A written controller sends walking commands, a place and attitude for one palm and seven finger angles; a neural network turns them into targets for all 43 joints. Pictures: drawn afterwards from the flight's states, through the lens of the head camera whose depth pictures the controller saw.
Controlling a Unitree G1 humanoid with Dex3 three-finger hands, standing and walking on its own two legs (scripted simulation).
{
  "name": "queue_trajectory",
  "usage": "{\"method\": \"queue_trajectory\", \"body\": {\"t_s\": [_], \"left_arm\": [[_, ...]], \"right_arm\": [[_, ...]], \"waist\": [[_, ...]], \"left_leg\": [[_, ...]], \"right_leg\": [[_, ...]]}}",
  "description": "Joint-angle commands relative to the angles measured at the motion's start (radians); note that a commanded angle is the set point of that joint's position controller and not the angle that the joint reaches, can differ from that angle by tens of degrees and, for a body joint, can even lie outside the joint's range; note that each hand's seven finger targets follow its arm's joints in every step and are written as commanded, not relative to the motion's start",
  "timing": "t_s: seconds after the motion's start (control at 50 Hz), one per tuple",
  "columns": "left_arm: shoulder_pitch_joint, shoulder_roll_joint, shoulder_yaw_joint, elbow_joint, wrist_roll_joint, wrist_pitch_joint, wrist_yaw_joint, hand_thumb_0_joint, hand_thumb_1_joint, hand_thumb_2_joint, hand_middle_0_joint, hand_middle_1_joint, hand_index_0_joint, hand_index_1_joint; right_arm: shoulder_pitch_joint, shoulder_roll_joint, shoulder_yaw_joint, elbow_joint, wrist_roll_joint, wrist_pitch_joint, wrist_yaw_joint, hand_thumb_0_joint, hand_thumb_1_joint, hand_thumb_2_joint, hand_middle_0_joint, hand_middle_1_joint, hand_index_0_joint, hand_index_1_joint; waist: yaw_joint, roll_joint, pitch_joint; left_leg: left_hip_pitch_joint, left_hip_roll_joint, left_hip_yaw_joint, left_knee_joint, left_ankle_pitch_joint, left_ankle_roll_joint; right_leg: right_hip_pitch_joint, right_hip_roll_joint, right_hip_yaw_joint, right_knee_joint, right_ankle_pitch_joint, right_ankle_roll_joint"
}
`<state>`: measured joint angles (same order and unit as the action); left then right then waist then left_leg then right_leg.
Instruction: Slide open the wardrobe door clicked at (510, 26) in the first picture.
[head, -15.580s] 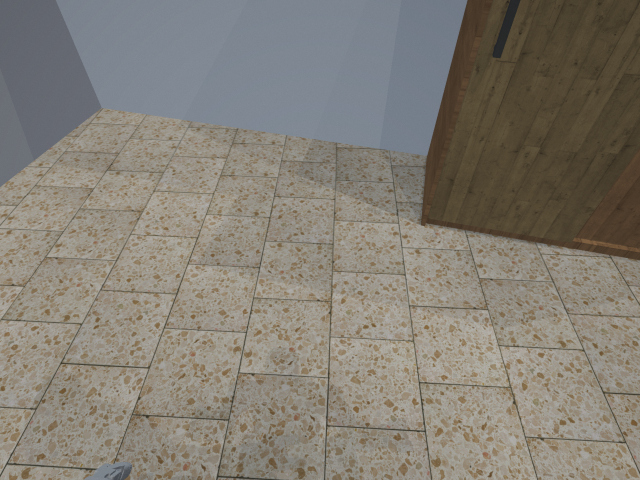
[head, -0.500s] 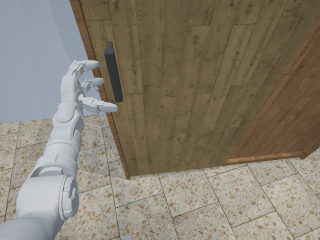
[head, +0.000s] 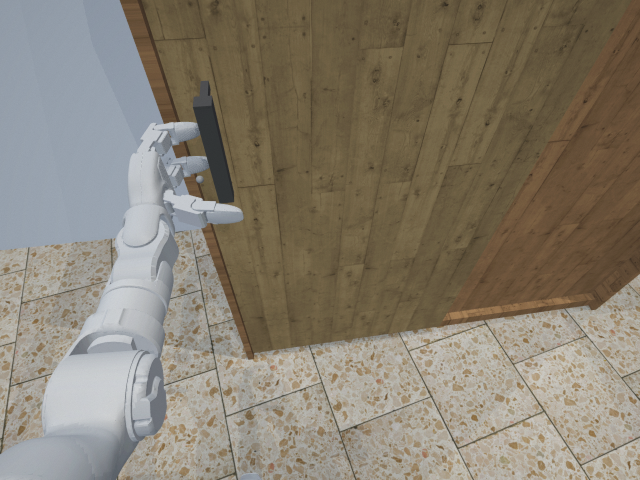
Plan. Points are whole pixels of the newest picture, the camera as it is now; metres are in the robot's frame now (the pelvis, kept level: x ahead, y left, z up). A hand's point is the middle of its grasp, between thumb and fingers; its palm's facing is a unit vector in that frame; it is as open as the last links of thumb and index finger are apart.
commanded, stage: feel for the door with the fingertips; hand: left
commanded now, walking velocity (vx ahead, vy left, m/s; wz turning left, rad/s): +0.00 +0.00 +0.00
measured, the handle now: (216, 145) +0.53 +0.13 +0.12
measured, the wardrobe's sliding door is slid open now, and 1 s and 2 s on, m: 0.00 0.00 0.00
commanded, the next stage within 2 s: slide the fingers in behind the handle in 0.48 s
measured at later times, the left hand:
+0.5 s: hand (198, 164) +0.49 +0.15 +0.13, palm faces +0.11 -0.99 +0.02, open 14.0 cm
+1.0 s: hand (207, 172) +0.47 +0.13 +0.13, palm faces +0.09 -1.00 +0.01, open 14.0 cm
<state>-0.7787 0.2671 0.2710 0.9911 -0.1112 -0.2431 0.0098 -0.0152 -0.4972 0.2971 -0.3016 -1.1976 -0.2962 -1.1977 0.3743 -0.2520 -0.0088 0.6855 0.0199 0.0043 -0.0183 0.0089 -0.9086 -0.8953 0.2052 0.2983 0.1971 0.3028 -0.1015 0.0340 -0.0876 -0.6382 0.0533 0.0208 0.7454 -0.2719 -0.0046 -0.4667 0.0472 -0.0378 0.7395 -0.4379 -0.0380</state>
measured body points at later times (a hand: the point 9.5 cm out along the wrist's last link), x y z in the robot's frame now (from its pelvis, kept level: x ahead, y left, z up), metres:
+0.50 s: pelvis +0.01 +0.00 +0.00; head +0.06 +0.00 +0.44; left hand +0.47 +0.20 +0.13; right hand +0.03 -0.27 -0.13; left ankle +0.06 +0.13 -0.71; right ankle -0.04 -0.10 -0.71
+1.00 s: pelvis +0.00 +0.00 +0.00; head +0.05 +0.00 +0.45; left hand +0.46 +0.19 +0.13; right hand +0.03 -0.26 -0.13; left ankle +0.06 +0.13 -0.71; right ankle -0.04 -0.10 -0.71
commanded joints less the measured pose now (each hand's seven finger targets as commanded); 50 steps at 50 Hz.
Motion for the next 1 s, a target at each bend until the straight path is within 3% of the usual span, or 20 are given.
{"method": "queue_trajectory", "body": {"t_s": [0.0,0.02,0.04,0.06,0.16,0.2,0.26,0.28,0.34,0.38,0.42,0.46,0.48,0.5,0.58,0.62,0.82,0.9,0.94,0.98], "left_arm": [[-0.565,0.195,-0.001,-0.297,0.008,-0.126,0.027,0.000,-0.500,0.300,-0.300,-1.200,-0.300,-1.200],[-0.554,0.188,-0.006,-0.286,0.005,-0.129,0.024,0.000,-0.500,0.300,-0.300,-1.200,-0.300,-1.200],[-0.536,0.233,0.033,-0.252,0.006,-0.127,0.024,0.000,-0.500,0.300,-0.300,-1.200,-0.300,-1.200],[-0.524,0.219,0.020,-0.243,0.003,-0.120,0.017,0.000,-0.500,0.300,-0.300,-1.200,-0.300,-1.200],[-0.525,0.289,0.058,-0.110,0.013,-0.050,0.001,0.000,-0.500,0.300,-0.300,-1.200,-0.300,-1.200],[-0.554,0.284,0.062,-0.138,0.004,-0.057,-0.002,0.000,-0.500,0.300,-0.300,-1.200,-0.300,-1.200],[-0.604,0.199,-0.001,-0.196,-0.008,-0.096,-0.013,0.000,-0.500,0.300,-0.300,-1.200,-0.300,-1.200],[-0.594,0.191,-0.006,-0.203,-0.010,-0.109,-0.017,0.000,-0.500,0.300,-0.300,-1.200,-0.300,-1.200],[-0.575,0.169,-0.024,-0.193,-0.009,-0.119,-0.023,0.000,-0.500,0.300,-0.300,-1.200,-0.300,-1.200],[-0.605,0.188,-0.017,-0.165,-0.007,-0.108,-0.023,0.000,-0.500,0.300,-0.300,-1.200,-0.300,-1.200],[-0.600,0.237,0.027,-0.157,-0.004,-0.097,-0.013,0.000,-0.500,0.300,-0.300,-1.200,-0.300,-1.200],[-0.616,0.236,0.026,-0.177,0.004,-0.092,-0.001,0.000,-0.500,0.300,-0.300,-1.200,-0.300,-1.200],[-0.626,0.190,-0.017,-0.169,0.010,-0.088,-0.003,0.000,-0.500,0.300,-0.300,-1.200,-0.300,-1.200],[-0.631,0.209,0.005,-0.156,0.012,-0.090,0.004,0.000,-0.500,0.300,-0.300,-1.200,-0.300,-1.200],[-0.685,0.214,-0.010,-0.124,0.024,-0.086,0.008,0.000,-0.500,0.300,-0.300,-1.200,-0.300,-1.200],[-0.640,0.216,0.002,-0.109,0.020,-0.087,0.007,0.000,-0.500,0.300,-0.300,-1.200,-0.300,-1.200],[-0.559,0.233,0.033,-0.163,-0.003,-0.105,-0.007,0.000,-0.500,0.300,-0.300,-1.200,-0.300,-1.200],[-0.530,0.154,-0.022,-0.234,-0.003,-0.116,0.006,0.000,-0.500,0.300,-0.300,-1.200,-0.300,-1.200],[-0.509,0.141,-0.031,-0.243,-0.002,-0.109,0.017,0.000,-0.500,0.300,-0.300,-1.200,-0.300,-1.200],[-0.516,0.155,-0.014,-0.241,-0.005,-0.098,0.030,0.000,-0.500,0.300,-0.300,-1.200,-0.300,-1.200]], "right_arm": [[0.057,-0.134,-0.049,-0.079,-0.006,-0.045,-0.002,0.000,-0.900,-0.900,0.200,0.300,0.200,0.300],[0.050,-0.134,-0.051,-0.077,-0.004,-0.049,-0.001,0.000,-0.900,-0.900,0.200,0.300,0.200,0.300],[0.059,-0.141,-0.050,-0.069,-0.004,-0.046,-0.002,0.000,-0.900,-0.900,0.200,0.300,0.200,0.300],[0.054,-0.141,-0.049,-0.075,-0.003,-0.045,-0.001,0.000,-0.900,-0.900,0.200,0.300,0.200,0.300],[0.061,-0.150,-0.040,-0.077,0.001,-0.025,-0.011,0.000,-0.900,-0.900,0.200,0.300,0.200,0.300],[0.067,-0.148,-0.043,-0.084,0.001,-0.024,-0.012,0.000,-0.900,-0.900,0.200,0.300,0.200,0.300],[0.072,-0.139,-0.048,-0.081,-0.002,-0.033,-0.005,0.000,-0.900,-0.900,0.200,0.300,0.200,0.300],[0.076,-0.140,-0.050,-0.077,-0.004,-0.036,-0.001,0.000,-0.900,-0.900,0.200,0.300,0.200,0.300],[0.087,-0.145,-0.055,-0.068,-0.005,-0.034,0.004,0.000,-0.900,-0.900,0.200,0.300,0.200,0.300],[0.092,-0.149,-0.056,-0.057,-0.004,-0.030,0.003,0.000,-0.900,-0.900,0.200,0.300,0.200,0.300],[0.095,-0.154,-0.057,-0.056,-0.004,-0.025,0.001,0.000,-0.900,-0.900,0.200,0.300,0.200,0.300],[0.096,-0.150,-0.055,-0.059,-0.005,-0.021,0.002,0.000,-0.900,-0.900,0.200,0.300,0.200,0.300],[0.091,-0.143,-0.052,-0.059,-0.005,-0.023,0.004,0.000,-0.900,-0.900,0.200,0.300,0.200,0.300],[0.106,-0.146,-0.054,-0.053,-0.009,-0.022,0.004,0.000,-0.900,-0.900,0.200,0.300,0.200,0.300],[0.108,-0.151,-0.053,-0.045,-0.010,-0.021,0.003,0.000,-0.900,-0.900,0.200,0.300,0.200,0.300],[0.107,-0.151,-0.052,-0.053,-0.010,-0.021,0.005,0.000,-0.900,-0.900,0.200,0.300,0.200,0.300],[0.086,-0.149,-0.050,-0.083,-0.005,-0.020,0.006,0.000,-0.900,-0.900,0.200,0.300,0.200,0.300],[0.078,-0.139,-0.054,-0.094,-0.006,-0.026,0.011,0.000,-0.900,-0.900,0.200,0.300,0.200,0.300],[0.071,-0.140,-0.055,-0.091,-0.003,-0.027,0.014,0.000,-0.900,-0.900,0.200,0.300,0.200,0.300],[0.068,-0.143,-0.056,-0.089,-0.003,-0.028,0.012,0.000,-0.900,-0.900,0.200,0.300,0.200,0.300]], "waist": [[-0.010,0.010,-0.359],[-0.007,0.032,-0.372],[0.000,-0.005,-0.372],[0.001,0.002,-0.372],[-0.008,-0.070,-0.277],[-0.007,-0.047,-0.300],[-0.028,0.005,-0.357],[-0.021,0.027,-0.374],[-0.029,0.013,-0.385],[-0.038,-0.005,-0.353],[-0.026,-0.023,-0.361],[-0.022,0.013,-0.383],[-0.034,0.036,-0.358],[-0.036,-0.003,-0.349],[-0.058,0.000,-0.319],[-0.041,0.005,-0.341],[-0.010,-0.002,-0.369],[-0.008,0.023,-0.372],[-0.008,0.021,-0.357],[-0.011,-0.023,-0.341]], "left_leg": [[0.401,-0.043,-0.036,-0.019,0.177,0.049],[0.407,-0.043,-0.032,-0.019,0.181,0.045],[0.389,-0.041,-0.035,-0.020,0.181,0.045],[0.377,-0.045,-0.028,-0.022,0.183,0.045],[0.257,-0.050,-0.015,-0.034,0.124,0.056],[0.281,-0.052,-0.016,-0.030,0.144,0.056],[0.371,-0.046,-0.027,-0.013,0.210,0.050],[0.390,-0.046,-0.033,-0.007,0.224,0.047],[0.411,-0.043,-0.037,0.002,0.252,0.047],[0.383,-0.042,-0.038,-0.001,0.219,0.048],[0.363,-0.044,-0.036,-0.004,0.225,0.051],[0.380,-0.044,-0.036,-0.003,0.248,0.048],[0.386,-0.046,-0.035,0.000,0.238,0.048],[0.377,-0.045,-0.040,0.004,0.237,0.051],[0.361,-0.040,-0.049,-0.002,0.191,0.049],[0.360,-0.043,-0.046,-0.003,0.190,0.048],[0.346,-0.045,-0.034,-0.009,0.187,0.050],[0.393,-0.042,-0.036,-0.007,0.214,0.045],[0.399,-0.038,-0.039,-0.011,0.205,0.043],[0.372,-0.040,-0.034,-0.018,0.181,0.047]], "right_leg": [[-0.089,0.010,0.023,-0.122,0.354,0.034],[-0.090,0.010,0.028,-0.120,0.367,0.036],[-0.070,0.010,0.027,-0.118,0.375,0.035],[-0.059,0.009,0.030,-0.117,0.391,0.037],[-0.031,-0.004,0.048,-0.143,0.396,0.050],[-0.029,-0.002,0.045,-0.139,0.402,0.045],[-0.074,0.008,0.032,-0.121,0.432,0.041],[-0.084,0.011,0.029,-0.114,0.428,0.037],[-0.102,0.015,0.022,-0.108,0.441,0.037],[-0.113,0.013,0.024,-0.115,0.417,0.039],[-0.088,0.011,0.028,-0.112,0.434,0.040],[-0.086,0.010,0.024,-0.104,0.449,0.037],[-0.114,0.012,0.022,-0.109,0.430,0.037],[-0.114,0.013,0.019,-0.110,0.424,0.038],[-0.155,0.012,0.023,-0.117,0.369,0.039],[-0.140,0.012,0.024,-0.114,0.367,0.037],[-0.082,0.014,0.026,-0.112,0.387,0.035],[-0.097,0.020,0.012,-0.107,0.387,0.031],[-0.114,0.022,0.009,-0.109,0.371,0.031],[-0.097,0.021,0.014,-0.119,0.368,0.036]]}}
